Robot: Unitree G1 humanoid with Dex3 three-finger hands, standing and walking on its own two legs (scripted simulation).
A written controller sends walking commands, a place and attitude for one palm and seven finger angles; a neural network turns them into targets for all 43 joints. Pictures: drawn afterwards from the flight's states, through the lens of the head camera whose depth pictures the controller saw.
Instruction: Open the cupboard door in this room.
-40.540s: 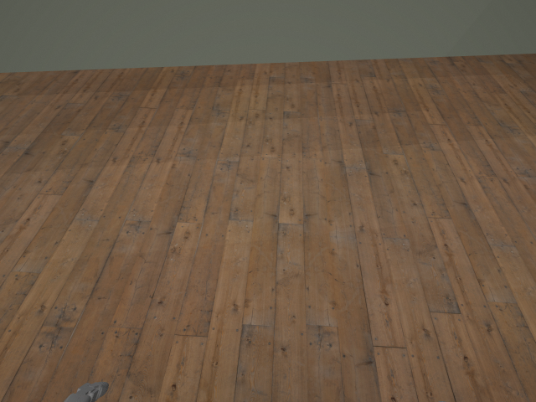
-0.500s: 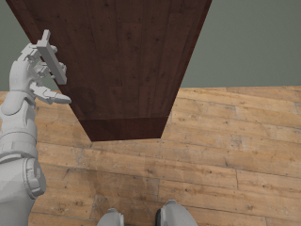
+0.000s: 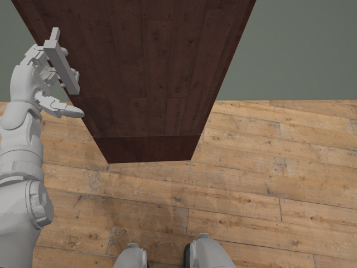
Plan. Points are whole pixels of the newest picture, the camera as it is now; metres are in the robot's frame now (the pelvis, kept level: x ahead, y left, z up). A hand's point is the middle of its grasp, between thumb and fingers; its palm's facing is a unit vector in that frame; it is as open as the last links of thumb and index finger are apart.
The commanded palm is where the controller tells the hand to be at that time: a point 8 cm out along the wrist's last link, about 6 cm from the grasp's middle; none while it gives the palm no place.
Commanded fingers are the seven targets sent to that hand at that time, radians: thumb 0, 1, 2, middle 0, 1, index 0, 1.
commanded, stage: close the thumb around the handle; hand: left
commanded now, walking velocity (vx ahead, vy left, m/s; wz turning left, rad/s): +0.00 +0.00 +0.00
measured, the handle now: (65, 63) +0.54 +0.22 +0.08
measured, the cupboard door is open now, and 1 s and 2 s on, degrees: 0 1 44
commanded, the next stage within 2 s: pull the door open along its arc in 0.70 s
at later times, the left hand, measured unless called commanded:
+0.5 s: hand (65, 86) +0.48 +0.21 +0.08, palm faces +0.00 -1.00 -0.01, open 7.6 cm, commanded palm +0.46 +0.26 +0.08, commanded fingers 0.00 0.90 0.90 -0.40 -1.35 -0.40 -1.35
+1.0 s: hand (70, 88) +0.48 +0.20 +0.08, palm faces +0.00 -1.00 -0.02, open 6.2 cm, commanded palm +0.43 +0.25 +0.08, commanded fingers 0.00 0.90 0.90 -0.40 -1.35 -0.40 -1.35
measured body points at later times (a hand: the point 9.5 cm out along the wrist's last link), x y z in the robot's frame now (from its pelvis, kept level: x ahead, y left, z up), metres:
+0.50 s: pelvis +0.00 +0.00 +0.00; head +0.12 +0.02 +0.44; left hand +0.47 +0.27 +0.08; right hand +0.03 -0.26 -0.11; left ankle -0.02 +0.10 -0.68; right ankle +0.03 -0.12 -0.68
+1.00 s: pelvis +0.00 -0.01 +0.00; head +0.11 +0.00 +0.44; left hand +0.47 +0.26 +0.08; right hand +0.02 -0.27 -0.11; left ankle -0.02 +0.10 -0.68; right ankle +0.03 -0.12 -0.68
